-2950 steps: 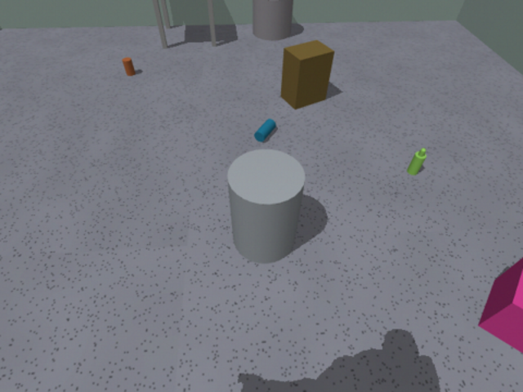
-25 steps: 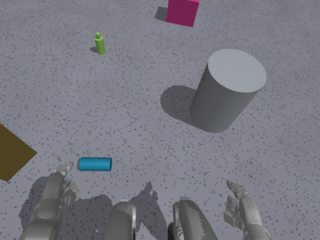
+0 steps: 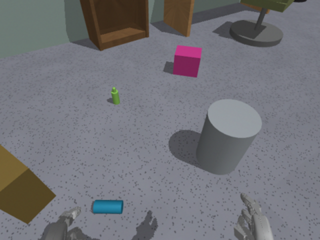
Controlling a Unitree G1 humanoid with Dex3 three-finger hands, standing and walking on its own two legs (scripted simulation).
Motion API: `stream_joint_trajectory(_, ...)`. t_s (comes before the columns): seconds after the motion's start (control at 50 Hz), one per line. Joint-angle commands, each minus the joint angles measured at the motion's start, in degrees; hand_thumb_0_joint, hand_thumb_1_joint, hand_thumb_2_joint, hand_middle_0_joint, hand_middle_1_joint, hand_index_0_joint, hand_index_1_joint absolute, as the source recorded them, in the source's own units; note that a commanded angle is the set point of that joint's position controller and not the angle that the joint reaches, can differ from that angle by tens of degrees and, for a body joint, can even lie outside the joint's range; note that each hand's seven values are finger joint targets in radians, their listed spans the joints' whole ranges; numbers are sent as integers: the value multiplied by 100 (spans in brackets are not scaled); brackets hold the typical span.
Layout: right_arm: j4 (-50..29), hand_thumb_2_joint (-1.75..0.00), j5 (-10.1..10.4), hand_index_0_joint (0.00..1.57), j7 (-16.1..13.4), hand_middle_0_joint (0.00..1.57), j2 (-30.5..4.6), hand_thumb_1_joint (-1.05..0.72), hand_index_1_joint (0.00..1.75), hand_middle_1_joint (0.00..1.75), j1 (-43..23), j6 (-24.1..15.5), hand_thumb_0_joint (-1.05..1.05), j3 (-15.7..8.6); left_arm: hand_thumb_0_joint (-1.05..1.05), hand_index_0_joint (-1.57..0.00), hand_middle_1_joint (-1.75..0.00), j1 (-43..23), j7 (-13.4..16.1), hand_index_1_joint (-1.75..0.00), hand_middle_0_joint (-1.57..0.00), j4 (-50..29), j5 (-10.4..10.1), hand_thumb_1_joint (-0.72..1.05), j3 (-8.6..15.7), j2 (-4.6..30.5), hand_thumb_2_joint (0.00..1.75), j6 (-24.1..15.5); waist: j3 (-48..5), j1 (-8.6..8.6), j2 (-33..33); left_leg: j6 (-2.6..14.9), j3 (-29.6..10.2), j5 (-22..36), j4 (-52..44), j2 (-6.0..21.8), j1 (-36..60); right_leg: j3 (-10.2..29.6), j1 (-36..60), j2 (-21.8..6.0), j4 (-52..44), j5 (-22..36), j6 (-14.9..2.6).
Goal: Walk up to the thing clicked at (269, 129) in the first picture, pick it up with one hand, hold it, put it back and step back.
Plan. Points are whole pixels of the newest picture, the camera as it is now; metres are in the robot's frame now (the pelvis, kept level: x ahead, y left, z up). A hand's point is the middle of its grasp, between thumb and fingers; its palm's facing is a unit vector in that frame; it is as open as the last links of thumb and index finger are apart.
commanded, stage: home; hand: left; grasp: from above
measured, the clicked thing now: (108, 206) +0.45 +0.27 -0.68
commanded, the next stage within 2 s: stand in 1.90 s
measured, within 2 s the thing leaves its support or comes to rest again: neither
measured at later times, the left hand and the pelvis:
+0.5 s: hand out of the picture +0.16 +0.18 -0.05, palm faces +0.04 -0.98 -0.21, open 7.4 cm; pelvis +0.00 +0.00 +0.00, yaw +0 degrees
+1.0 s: hand out of the picture +0.15 +0.17 -0.05, palm faces +0.04 -0.98 -0.21, open 7.4 cm; pelvis +0.00 +0.00 +0.00, yaw +0 degrees
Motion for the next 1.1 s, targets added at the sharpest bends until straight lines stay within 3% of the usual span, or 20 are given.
stream_joint_trajectory(0.0,-783,-90,-77,20,-65,20,-692,-90,30,30,-294,-400,0,-316,0,-20,-30,-266,-51,-30,-20,-878,63,90,363,553,90,-317,-274,-71,-132,37,19,1573,-871,-32,562,-57,375,87,-763,1273,-66)
stream_joint_trajectory(0.2,-744,-90,-102,20,-3,20,-721,-90,30,30,-367,-437,0,-328,0,-20,-30,-238,-58,-30,-20,-946,115,90,323,583,90,-353,-484,11,61,-28,-42,1910,-930,-25,761,-72,546,91,-669,1471,-105)
stream_joint_trajectory(0.32,-766,-90,-89,20,-2,20,-738,-90,30,30,-424,-435,0,-326,0,-20,-30,-341,-57,-30,-20,-940,115,90,337,619,90,-319,-246,35,16,4,-16,1368,-1014,-23,602,-54,410,80,-774,1063,-87)
stream_joint_trajectory(0.46,-755,-90,-90,20,-18,20,-719,-90,30,30,-388,-456,0,-329,0,-20,-30,-296,-50,-30,-20,-961,89,90,340,616,90,-315,-405,11,-9,4,-25,1514,-941,-19,601,-41,460,76,-728,1196,-83)
stream_joint_trajectory(0.6,-776,-90,-71,20,-26,20,-735,-90,30,30,-415,-486,0,-331,0,-20,-30,-270,-47,-30,-20,-976,84,90,390,639,90,-315,-231,73,-53,19,-51,996,-1038,-10,473,-42,350,77,-795,765,-72)
stream_joint_trajectory(0.66,-778,-90,-79,20,-36,20,-714,-90,30,30,-417,-512,0,-321,0,-20,-30,-330,-58,-30,-20,-940,68,90,377,590,90,-300,-108,24,-99,31,-12,739,-1036,-25,383,-13,275,69,-867,564,-44)
stream_joint_trajectory(0.76,-760,-90,-74,20,-36,20,-721,-90,30,30,-364,-516,0,-343,0,-20,-30,-198,-71,-30,-20,-1008,73,90,360,589,90,-317,-377,43,-9,-13,-42,1288,-975,9,536,-38,390,82,-690,960,-91)
stream_joint_trajectory(0.78,-743,-90,-68,20,-37,20,-735,-90,30,30,-364,-507,0,-349,0,-20,-30,-303,-56,-30,-20,-1130,84,90,414,707,90,-330,-393,79,-11,2,-20,1244,-961,1,552,-27,383,82,-721,939,-78)
stream_joint_trajectory(0.8,-761,-90,-72,20,-39,20,-721,-90,30,30,-370,-508,0,-340,0,-20,-30,-198,-56,-30,-20,-912,100,90,311,561,90,-307,-294,10,-72,7,-11,1275,-950,-4,531,-21,362,82,-716,969,-82)
stream_joint_trajectory(0.84,-724,-90,-82,20,-37,20,-736,-90,30,30,-357,-511,0,-353,0,-20,-30,-298,-54,-30,-20,-1074,72,90,401,648,90,-334,-348,41,-2,-1,-9,1274,-958,3,560,-21,375,83,-710,974,-79)
stream_joint_trajectory(0.94,-741,-90,-86,20,-33,20,-723,-90,30,30,-383,-514,0,-348,0,-20,-30,-316,-78,-30,-20,-984,93,90,336,601,90,-337,-280,19,-39,-3,-38,1144,-982,-3,493,-19,328,85,-727,863,-67)
stream_joint_trajectory(1.0,-707,-90,-86,20,-36,20,-746,-90,30,30,-333,-507,0,-378,0,-20,-30,-287,-64,-30,-20,-1115,95,90,414,714,90,-344,-457,48,66,-27,-32,1461,-944,6,627,-13,411,80,-650,1079,-99)
stream_joint_trajectory(1.04,-718,-90,-84,20,-24,20,-732,-90,30,30,-357,-497,0,-350,0,-20,-30,-117,-88,-30,-20,-847,74,90,245,488,90,-295,-326,2,-88,-23,-53,1582,-935,20,572,-36,389,83,-640,1186,-93)
stream_joint_trajectory(1.08,-727,-90,-84,20,-31,20,-736,-90,30,30,-357,-479,0,-370,0,-20,-30,-385,-58,-30,-20,-1179,79,90,440,733,90,-338,-408,61,31,-14,-10,1512,-910,1,590,-15,405,72,-671,1149,-87)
